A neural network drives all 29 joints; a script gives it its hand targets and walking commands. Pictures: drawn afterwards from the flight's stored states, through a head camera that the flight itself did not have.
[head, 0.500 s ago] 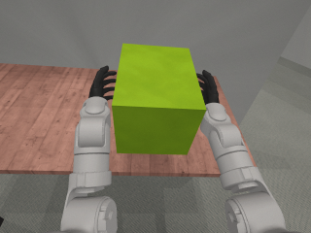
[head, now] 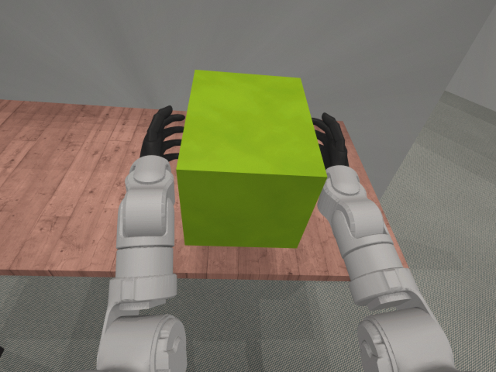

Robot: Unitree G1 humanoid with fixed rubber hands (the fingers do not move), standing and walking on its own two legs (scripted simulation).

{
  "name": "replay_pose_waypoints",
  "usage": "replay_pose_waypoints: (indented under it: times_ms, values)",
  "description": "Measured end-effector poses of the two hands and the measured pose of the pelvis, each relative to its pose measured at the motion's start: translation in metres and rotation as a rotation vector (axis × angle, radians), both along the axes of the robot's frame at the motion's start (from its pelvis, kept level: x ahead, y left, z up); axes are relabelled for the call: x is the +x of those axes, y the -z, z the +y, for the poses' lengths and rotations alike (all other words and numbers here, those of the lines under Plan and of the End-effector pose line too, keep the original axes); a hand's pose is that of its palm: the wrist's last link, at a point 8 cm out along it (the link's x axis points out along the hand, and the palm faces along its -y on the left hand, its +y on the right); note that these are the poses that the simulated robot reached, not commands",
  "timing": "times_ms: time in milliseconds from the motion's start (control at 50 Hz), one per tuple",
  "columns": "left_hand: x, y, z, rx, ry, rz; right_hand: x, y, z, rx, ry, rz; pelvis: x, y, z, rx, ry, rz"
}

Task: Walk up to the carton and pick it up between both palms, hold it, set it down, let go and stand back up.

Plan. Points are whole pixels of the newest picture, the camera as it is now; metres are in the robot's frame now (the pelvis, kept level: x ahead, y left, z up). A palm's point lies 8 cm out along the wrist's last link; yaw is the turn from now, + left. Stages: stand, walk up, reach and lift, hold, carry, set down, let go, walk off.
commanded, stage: hold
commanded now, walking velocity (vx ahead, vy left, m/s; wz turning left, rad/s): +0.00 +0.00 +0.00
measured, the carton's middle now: (245, 157) +0.40 +0.01 +0.16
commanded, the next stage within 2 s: none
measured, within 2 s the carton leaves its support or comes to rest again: neither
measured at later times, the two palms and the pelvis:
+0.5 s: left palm (154, 157) +0.36 +0.15 +0.18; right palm (331, 163) +0.37 -0.12 +0.18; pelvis +0.01 +0.00 +0.00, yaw +0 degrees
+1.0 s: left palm (155, 158) +0.36 +0.15 +0.18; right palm (333, 164) +0.36 -0.12 +0.18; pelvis +0.00 +0.00 +0.00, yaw +0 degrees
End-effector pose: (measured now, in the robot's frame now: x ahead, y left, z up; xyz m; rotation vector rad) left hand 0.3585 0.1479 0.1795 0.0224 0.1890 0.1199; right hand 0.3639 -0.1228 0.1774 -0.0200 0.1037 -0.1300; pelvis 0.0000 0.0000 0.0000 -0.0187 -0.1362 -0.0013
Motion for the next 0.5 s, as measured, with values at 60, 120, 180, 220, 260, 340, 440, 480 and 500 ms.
replay_pose_waypoints:
  times_ms: [60,120,180,220,260,340,440,480,500]
  values:
    - [0.0013,0.0006,0.0002,0.0,0.0,0.002,0.001,0.0018,0.0003,-0.001,0.0,0.002,0.0,-0.0001,0.0003,0.0,0.0,0.008]
    - [0.0018,-0.0001,0.0012,0.002,-0.002,-0.004,0.0022,0.0018,0.0013,0.002,-0.003,-0.005,0.0004,-0.0001,0.0008,-0.002,0.003,0.012]
    - [0.0019,-0.0007,0.0022,0.003,-0.004,-0.01,0.0031,0.0002,0.0022,0.004,-0.006,-0.011,0.0012,-0.0002,0.001,-0.003,0.002,0.012]
    - [0.0023,-0.0012,0.0027,0.001,-0.006,-0.012,0.0036,-0.0007,0.0028,-0.002,-0.006,-0.012,0.0018,-0.0002,0.0012,-0.004,0.0,0.011]
    - [0.0021,-0.0021,0.003,-0.001,-0.007,-0.016,0.0037,-0.0014,0.0031,0.002,-0.008,-0.016,0.0028,-0.0002,0.0014,-0.004,-0.001,0.012]
    - [0.0015,-0.0037,0.0027,0.004,-0.006,-0.026,0.0032,-0.0034,0.0028,0.008,-0.008,-0.028,0.0048,-0.0001,0.0025,-0.005,-0.003,0.01]
    - [0.0012,-0.0028,0.0025,-0.001,-0.006,-0.019,0.0024,-0.0029,0.0025,-0.004,-0.005,-0.021,0.0054,0.0,0.0036,-0.004,-0.001,0.0]
    - [0.0022,-0.0011,0.0024,-0.007,-0.006,-0.009,0.003,-0.0011,0.0024,-0.006,-0.004,-0.011,0.0056,-0.0001,0.0038,-0.003,0.001,0.002]
    - [0.0027,-0.0005,0.0024,-0.008,-0.006,-0.005,0.0033,-0.0003,0.0025,-0.004,-0.003,-0.007,0.0057,-0.0001,0.004,-0.002,0.002,0.003]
